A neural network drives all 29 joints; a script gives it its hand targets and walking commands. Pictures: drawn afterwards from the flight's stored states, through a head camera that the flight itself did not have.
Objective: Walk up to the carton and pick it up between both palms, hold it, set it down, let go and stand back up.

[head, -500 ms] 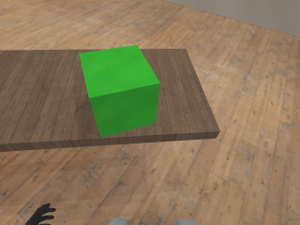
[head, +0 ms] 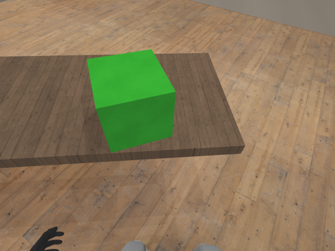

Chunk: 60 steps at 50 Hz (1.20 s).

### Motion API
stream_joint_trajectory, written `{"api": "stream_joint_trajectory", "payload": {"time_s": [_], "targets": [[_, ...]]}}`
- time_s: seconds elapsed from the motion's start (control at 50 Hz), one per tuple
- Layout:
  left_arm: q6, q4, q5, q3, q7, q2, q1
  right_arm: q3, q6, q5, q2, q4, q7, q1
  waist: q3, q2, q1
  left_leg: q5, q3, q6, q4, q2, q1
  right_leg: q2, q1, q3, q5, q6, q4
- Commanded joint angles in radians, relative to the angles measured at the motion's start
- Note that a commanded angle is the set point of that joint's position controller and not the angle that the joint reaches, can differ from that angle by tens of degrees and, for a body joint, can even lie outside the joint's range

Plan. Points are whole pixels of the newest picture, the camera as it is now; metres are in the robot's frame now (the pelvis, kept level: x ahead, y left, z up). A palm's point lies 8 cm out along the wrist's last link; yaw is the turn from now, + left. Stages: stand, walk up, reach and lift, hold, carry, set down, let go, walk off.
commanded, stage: walk up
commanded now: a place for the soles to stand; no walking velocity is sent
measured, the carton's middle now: (131, 99) +0.52 +0.13 +0.04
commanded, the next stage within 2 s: none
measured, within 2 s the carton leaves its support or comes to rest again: neither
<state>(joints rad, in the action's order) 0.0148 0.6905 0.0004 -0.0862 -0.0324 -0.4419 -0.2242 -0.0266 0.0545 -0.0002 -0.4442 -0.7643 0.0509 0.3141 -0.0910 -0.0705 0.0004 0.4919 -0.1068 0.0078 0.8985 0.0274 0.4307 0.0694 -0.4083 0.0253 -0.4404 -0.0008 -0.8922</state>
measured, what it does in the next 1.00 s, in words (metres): stands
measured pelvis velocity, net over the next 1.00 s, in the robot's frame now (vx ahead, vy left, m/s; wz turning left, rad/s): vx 0.00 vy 0.01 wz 0.03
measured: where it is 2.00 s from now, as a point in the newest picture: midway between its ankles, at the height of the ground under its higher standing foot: outside the picture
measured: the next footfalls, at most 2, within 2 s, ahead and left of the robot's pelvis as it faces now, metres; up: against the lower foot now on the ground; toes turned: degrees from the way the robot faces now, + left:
none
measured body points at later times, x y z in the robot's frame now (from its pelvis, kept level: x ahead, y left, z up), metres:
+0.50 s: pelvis +0.00 +0.01 +0.00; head +0.02 +0.04 +0.45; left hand +0.12 +0.34 -0.10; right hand +0.08 -0.33 -0.08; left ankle +0.03 +0.17 -0.70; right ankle +0.02 -0.12 -0.69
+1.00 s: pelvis +0.00 +0.01 +0.00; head +0.02 +0.02 +0.45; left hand +0.12 +0.34 -0.10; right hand +0.09 -0.33 -0.08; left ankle +0.03 +0.17 -0.70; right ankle +0.03 -0.12 -0.70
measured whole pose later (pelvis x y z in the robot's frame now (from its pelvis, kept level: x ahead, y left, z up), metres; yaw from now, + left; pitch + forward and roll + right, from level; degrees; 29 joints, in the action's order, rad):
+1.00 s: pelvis +0.00 +0.01 +0.00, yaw +2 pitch -2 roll +1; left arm 0.01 0.71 0.00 -0.08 -0.03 -0.44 -0.22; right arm -0.03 0.07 0.00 -0.46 -0.76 0.05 0.31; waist -0.09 -0.05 0.00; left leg 0.43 -0.13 -0.01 0.87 0.02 0.43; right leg 0.06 -0.42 0.03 -0.44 0.00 -0.90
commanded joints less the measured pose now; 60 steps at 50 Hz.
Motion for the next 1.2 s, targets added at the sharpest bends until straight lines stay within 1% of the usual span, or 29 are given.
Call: {"api": "stream_joint_trajectory", "payload": {"time_s": [0.0,0.02,0.06,0.08,0.16,0.2,0.26,0.32,0.34,0.36,0.38,0.4,0.48,0.56,0.64,0.68,0.7,0.78,0.82,0.86,0.9,0.94,0.98,1.0,1.02,1.08,1.12,1.14,1.18], "targets": [[-0.029,-0.036,0.020,-0.064,0.016,-0.250,0.127,-0.073,0.044,-0.008,-0.198,-0.026,-0.005,0.137,0.069,-0.060,0.042,-0.098,0.146,-0.061,-0.118,0.004,-0.051,0.197,0.011,-0.172,0.125,0.179,0.287],[-0.024,-0.043,0.017,-0.056,0.015,-0.214,0.137,-0.081,0.051,-0.015,-0.205,-0.041,-0.002,0.167,0.082,0.001,0.054,-0.194,0.105,-0.066,-0.177,0.032,-0.115,0.141,-0.039,-0.117,0.146,0.140,0.186],[-0.009,-0.069,0.003,-0.039,0.016,-0.143,0.133,-0.095,0.064,-0.035,-0.311,-0.008,0.010,0.135,0.079,0.306,0.033,-0.286,-0.516,-0.164,-0.436,-0.214,-0.153,-0.042,-0.202,-0.026,-0.048,0.034,-0.130],[0.001,-0.060,0.002,-0.048,0.024,-0.179,0.131,-0.095,0.061,-0.036,-0.347,0.006,0.010,0.100,0.076,0.239,0.016,-0.218,-0.649,-0.253,-0.459,-0.281,-0.091,-0.047,-0.171,-0.095,-0.266,0.032,-0.118],[-0.023,0.010,0.003,-0.057,0.018,-0.169,0.019,-0.066,0.039,-0.028,-0.274,0.035,0.011,-0.068,0.065,0.216,-0.061,-0.412,-0.346,-0.182,-0.301,-0.153,0.071,-0.040,0.111,-0.028,0.018,0.052,0.149],[-0.038,0.023,0.014,-0.073,0.023,-0.232,-0.050,-0.046,0.035,-0.017,-0.202,0.049,0.008,-0.089,0.130,0.045,-0.101,-0.380,-0.127,-0.076,-0.078,-0.041,0.215,0.102,0.290,-0.235,0.053,0.122,0.325],[-0.042,-0.009,0.021,-0.074,0.018,-0.290,0.051,-0.068,0.022,-0.010,-0.231,0.021,0.010,0.011,0.066,-0.061,-0.031,0.128,0.078,-0.034,0.163,-0.012,0.165,0.348,0.122,-0.433,-0.034,0.271,0.473],[-0.029,-0.029,0.018,-0.060,0.016,-0.242,0.140,-0.076,0.045,-0.011,-0.208,-0.033,-0.004,0.136,0.059,-0.038,0.048,-0.079,0.121,-0.065,-0.141,0.013,-0.062,0.189,-0.013,-0.179,0.075,0.170,0.274],[-0.022,-0.038,0.015,-0.051,0.014,-0.200,0.145,-0.084,0.054,-0.018,-0.230,-0.042,0.000,0.165,0.067,0.082,0.056,-0.187,-0.014,-0.081,-0.254,-0.020,-0.099,0.104,-0.065,-0.095,0.089,0.114,0.119],[-0.015,-0.049,0.007,-0.043,0.015,-0.161,0.134,-0.093,0.063,-0.031,-0.280,-0.028,0.006,0.149,0.078,0.260,0.036,-0.242,-0.356,-0.130,-0.399,-0.162,-0.129,-0.001,-0.142,-0.004,0.044,0.048,-0.096],[-0.004,-0.058,0.005,-0.042,0.021,-0.162,0.136,-0.098,0.061,-0.037,-0.349,0.000,0.007,0.116,0.077,0.311,0.029,-0.166,-0.654,-0.210,-0.496,-0.257,-0.116,-0.067,-0.209,-0.065,-0.230,0.031,-0.106],[0.000,-0.040,0.010,-0.055,0.024,-0.202,0.128,-0.097,0.058,-0.041,-0.358,0.006,0.009,0.064,0.064,0.219,0.012,-0.097,-0.674,-0.262,-0.468,-0.274,-0.072,-0.044,-0.160,-0.118,-0.274,0.033,-0.120],[-0.027,0.021,0.004,-0.059,0.017,-0.176,0.008,-0.062,0.037,-0.027,-0.263,0.037,0.008,-0.076,0.069,0.220,-0.062,-0.390,-0.330,-0.167,-0.290,-0.135,0.087,-0.042,0.125,-0.029,0.036,0.055,0.164],[-0.043,0.011,0.019,-0.076,0.022,-0.286,0.027,-0.062,0.023,-0.013,-0.219,0.025,0.010,-0.023,0.085,-0.065,-0.052,0.059,0.080,-0.032,0.134,0.011,0.195,0.325,0.174,-0.442,-0.081,0.253,0.481],[-0.027,-0.024,0.016,-0.053,0.015,-0.228,0.140,-0.076,0.049,-0.013,-0.213,-0.037,-0.003,0.127,0.068,-0.002,0.048,-0.134,0.079,-0.073,-0.178,0.016,-0.075,0.158,-0.019,-0.156,0.108,0.148,0.225],[-0.014,-0.046,0.005,-0.040,0.018,-0.155,0.135,-0.092,0.064,-0.030,-0.311,-0.013,0.006,0.107,0.078,0.300,0.030,-0.261,-0.494,-0.164,-0.429,-0.199,-0.127,-0.043,-0.175,-0.025,-0.019,0.036,-0.106],[-0.004,-0.039,0.004,-0.050,0.022,-0.182,0.127,-0.093,0.061,-0.037,-0.348,0.001,0.006,0.080,0.085,0.259,0.014,-0.149,-0.653,-0.240,-0.468,-0.265,-0.091,-0.056,-0.167,-0.086,-0.252,0.034,-0.104],[-0.027,0.022,0.006,-0.056,0.016,-0.177,0.025,-0.067,0.040,-0.030,-0.275,0.032,0.008,-0.081,0.058,0.217,-0.056,-0.341,-0.360,-0.178,-0.311,-0.150,0.064,-0.043,0.079,-0.028,-0.006,0.052,0.151],[-0.042,0.031,0.017,-0.074,0.021,-0.240,-0.044,-0.046,0.035,-0.018,-0.200,0.045,0.005,-0.089,0.131,0.057,-0.093,-0.364,-0.123,-0.069,-0.083,-0.040,0.212,0.101,0.280,-0.231,0.038,0.118,0.319],[-0.047,0.015,0.018,-0.076,0.022,-0.283,0.011,-0.059,0.024,-0.013,-0.209,0.027,0.011,-0.031,0.104,-0.063,-0.053,0.042,0.069,-0.031,0.131,0.012,0.206,0.323,0.200,-0.445,-0.012,0.254,0.462],[-0.044,-0.003,0.019,-0.066,0.018,-0.274,0.080,-0.067,0.031,-0.008,-0.224,0.008,0.003,0.030,0.073,-0.048,-0.007,0.092,0.089,-0.043,0.078,-0.017,0.104,0.305,0.097,-0.368,0.065,0.259,0.403],[-0.033,-0.013,0.016,-0.056,0.018,-0.240,0.129,-0.072,0.049,-0.011,-0.208,-0.027,-0.003,0.109,0.077,-0.031,0.042,-0.138,0.096,-0.068,-0.153,0.007,-0.056,0.175,0.015,-0.174,0.188,0.163,0.238],[-0.022,-0.036,0.002,-0.044,0.018,-0.169,0.126,-0.085,0.065,-0.028,-0.276,-0.018,0.008,0.113,0.113,0.232,0.022,-0.362,-0.331,-0.133,-0.350,-0.157,-0.116,0.004,-0.090,-0.017,0.153,0.051,-0.082],[-0.011,-0.043,0.002,-0.044,0.021,-0.163,0.128,-0.091,0.062,-0.032,-0.336,0.004,0.007,0.087,0.107,0.277,0.011,-0.260,-0.598,-0.217,-0.433,-0.244,-0.101,-0.066,-0.151,-0.047,-0.153,0.036,-0.081],[-0.006,-0.032,0.004,-0.053,0.024,-0.195,0.125,-0.091,0.059,-0.039,-0.348,0.007,0.007,0.041,0.081,0.229,0.001,-0.182,-0.626,-0.267,-0.431,-0.273,-0.046,-0.048,-0.119,-0.094,-0.276,0.040,-0.098],[-0.031,0.022,0.006,-0.053,0.016,-0.173,0.027,-0.065,0.039,-0.030,-0.272,0.030,0.009,-0.088,0.070,0.207,-0.060,-0.337,-0.350,-0.173,-0.300,-0.146,0.066,-0.036,0.094,-0.043,-0.014,0.058,0.175],[-0.046,0.039,0.014,-0.073,0.022,-0.249,-0.045,-0.045,0.034,-0.016,-0.194,0.041,0.007,-0.101,0.125,0.016,-0.093,-0.364,-0.071,-0.057,-0.031,-0.010,0.218,0.132,0.264,-0.270,0.032,0.141,0.345],[-0.049,0.031,0.017,-0.077,0.022,-0.275,-0.033,-0.049,0.030,-0.015,-0.189,0.035,0.010,-0.060,0.123,-0.050,-0.075,-0.220,0.038,-0.035,0.083,0.028,0.221,0.252,0.238,-0.411,-0.005,0.208,0.432],[-0.046,0.008,0.018,-0.069,0.017,-0.275,0.069,-0.066,0.029,-0.011,-0.229,0.008,0.005,0.011,0.090,-0.045,-0.015,0.100,0.085,-0.036,0.095,-0.015,0.116,0.318,0.113,-0.395,0.058,0.263,0.417]]}}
